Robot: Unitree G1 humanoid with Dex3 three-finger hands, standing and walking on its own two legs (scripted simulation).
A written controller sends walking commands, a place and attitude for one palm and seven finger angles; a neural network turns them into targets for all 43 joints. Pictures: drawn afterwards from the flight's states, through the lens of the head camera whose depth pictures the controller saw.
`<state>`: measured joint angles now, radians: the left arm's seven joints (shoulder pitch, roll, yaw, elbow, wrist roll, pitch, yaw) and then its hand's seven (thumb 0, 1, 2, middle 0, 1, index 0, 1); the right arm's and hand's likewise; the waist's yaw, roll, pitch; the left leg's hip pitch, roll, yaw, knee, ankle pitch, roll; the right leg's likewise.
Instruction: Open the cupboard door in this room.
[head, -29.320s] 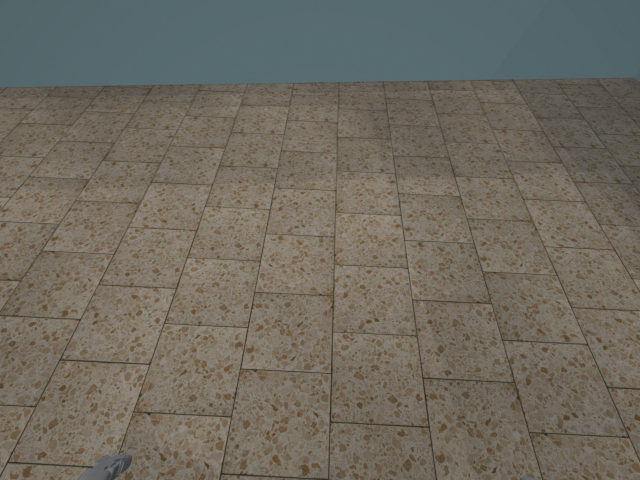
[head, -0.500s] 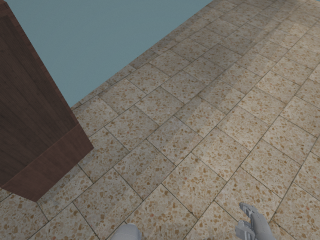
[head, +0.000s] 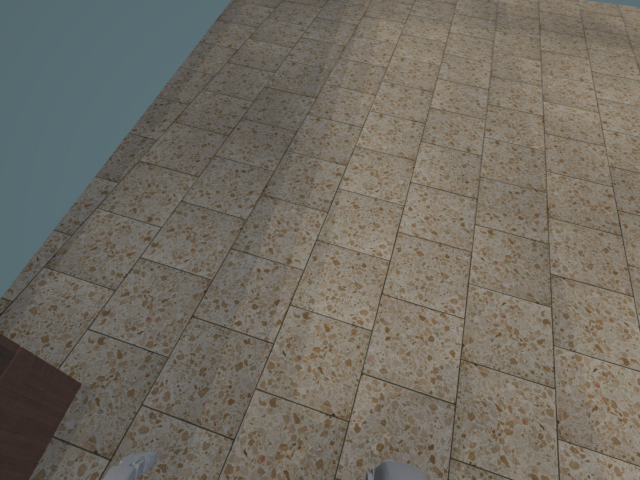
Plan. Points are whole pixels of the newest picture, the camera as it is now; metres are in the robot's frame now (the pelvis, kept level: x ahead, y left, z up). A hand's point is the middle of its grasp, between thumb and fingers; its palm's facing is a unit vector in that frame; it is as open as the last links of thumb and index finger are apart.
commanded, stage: walk to a spot facing it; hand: left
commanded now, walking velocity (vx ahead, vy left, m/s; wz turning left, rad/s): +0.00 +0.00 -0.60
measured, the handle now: out of the picture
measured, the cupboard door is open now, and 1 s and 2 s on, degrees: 0 0 0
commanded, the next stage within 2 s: turn to face it in 1.40 s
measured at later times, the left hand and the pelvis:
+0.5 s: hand out of the picture +0.12 +0.12 -0.15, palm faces -0.24 -0.94 -0.24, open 7.4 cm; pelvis +0.01 -0.05 +0.00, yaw -17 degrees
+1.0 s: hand (219, 417) +0.22 +0.16 -0.17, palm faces -0.50 -0.83 -0.23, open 7.4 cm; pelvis +0.05 +0.00 +0.01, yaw -35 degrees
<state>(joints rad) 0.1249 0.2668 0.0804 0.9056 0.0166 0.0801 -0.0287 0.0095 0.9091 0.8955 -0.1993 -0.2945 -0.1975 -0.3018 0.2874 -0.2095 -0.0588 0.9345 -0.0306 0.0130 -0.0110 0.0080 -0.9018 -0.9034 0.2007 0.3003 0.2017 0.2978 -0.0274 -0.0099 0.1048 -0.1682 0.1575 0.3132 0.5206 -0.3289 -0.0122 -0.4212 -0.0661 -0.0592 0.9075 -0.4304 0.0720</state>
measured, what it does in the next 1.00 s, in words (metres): steps on the spot, turning right: right foot, then left foot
